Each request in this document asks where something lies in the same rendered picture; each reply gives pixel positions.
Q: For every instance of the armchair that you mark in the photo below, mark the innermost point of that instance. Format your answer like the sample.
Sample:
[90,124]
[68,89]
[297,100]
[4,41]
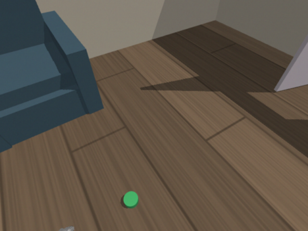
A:
[46,78]

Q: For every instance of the tin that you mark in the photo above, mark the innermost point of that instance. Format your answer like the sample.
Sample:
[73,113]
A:
[131,199]

